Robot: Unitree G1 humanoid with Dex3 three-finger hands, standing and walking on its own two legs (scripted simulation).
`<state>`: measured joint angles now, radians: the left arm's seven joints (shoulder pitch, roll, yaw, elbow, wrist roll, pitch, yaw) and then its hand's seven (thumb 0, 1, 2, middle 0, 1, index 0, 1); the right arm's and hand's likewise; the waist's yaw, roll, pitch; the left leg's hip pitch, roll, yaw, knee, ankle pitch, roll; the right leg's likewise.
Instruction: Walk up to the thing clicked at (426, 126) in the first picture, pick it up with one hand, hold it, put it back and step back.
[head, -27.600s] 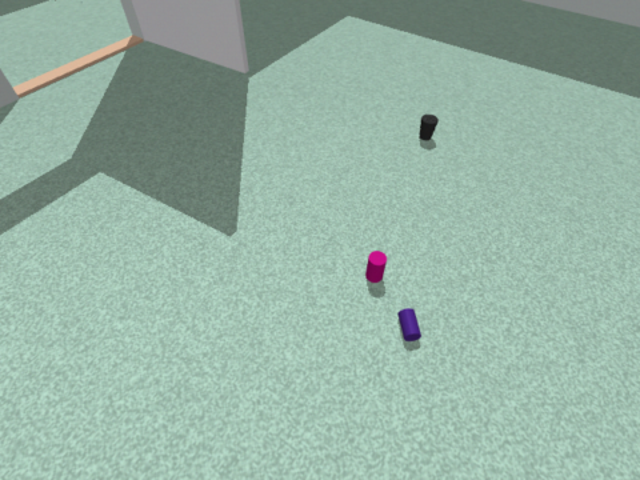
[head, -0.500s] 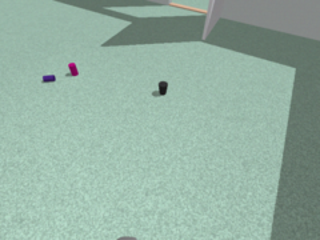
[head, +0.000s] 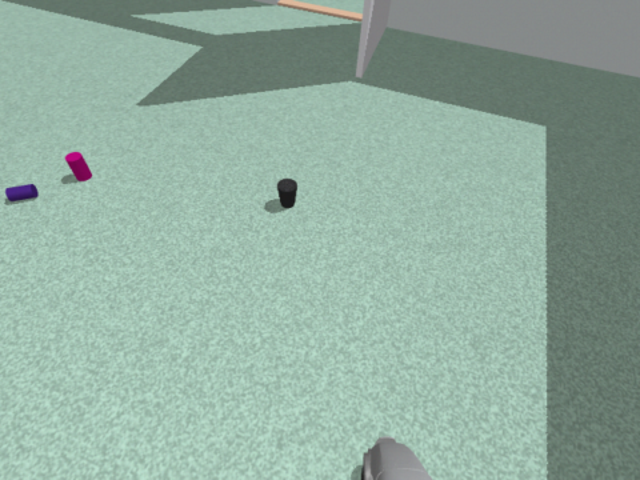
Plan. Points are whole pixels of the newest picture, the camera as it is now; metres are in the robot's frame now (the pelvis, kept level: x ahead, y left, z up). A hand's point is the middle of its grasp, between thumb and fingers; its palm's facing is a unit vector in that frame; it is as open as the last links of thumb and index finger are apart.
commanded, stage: walk up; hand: left
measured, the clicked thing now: (287, 194) +1.30 +0.13 -0.72
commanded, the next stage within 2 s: none
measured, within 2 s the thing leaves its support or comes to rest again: neither
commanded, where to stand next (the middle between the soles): +0.93 -0.11 m, yaw +1 degrees
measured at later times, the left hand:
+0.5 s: hand (183, 357) +0.31 +0.22 -0.14, palm faces -0.02 -0.93 -0.36, open 7.4 cm
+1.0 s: hand (221, 236) +0.57 +0.21 -0.14, palm faces -0.10 -0.92 -0.37, open 7.4 cm
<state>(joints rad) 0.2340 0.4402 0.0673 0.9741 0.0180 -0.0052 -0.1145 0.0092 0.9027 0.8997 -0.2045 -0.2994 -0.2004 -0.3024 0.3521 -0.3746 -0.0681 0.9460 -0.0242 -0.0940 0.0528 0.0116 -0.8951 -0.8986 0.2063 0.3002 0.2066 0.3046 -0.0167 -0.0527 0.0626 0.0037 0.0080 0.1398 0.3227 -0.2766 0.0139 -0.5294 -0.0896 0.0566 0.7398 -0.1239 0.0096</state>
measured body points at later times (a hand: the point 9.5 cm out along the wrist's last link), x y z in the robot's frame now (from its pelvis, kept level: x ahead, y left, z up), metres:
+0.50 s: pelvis +0.26 -0.05 -0.01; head +0.28 -0.05 +0.44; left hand +0.31 +0.27 -0.12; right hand +0.35 -0.37 -0.11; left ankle +0.39 +0.10 -0.71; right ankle +0.19 -0.16 -0.74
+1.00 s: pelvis +0.48 -0.07 -0.01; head +0.50 -0.08 +0.44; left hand +0.57 +0.26 -0.11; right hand +0.50 -0.39 -0.13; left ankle +0.43 +0.08 -0.74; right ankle +0.60 -0.21 -0.73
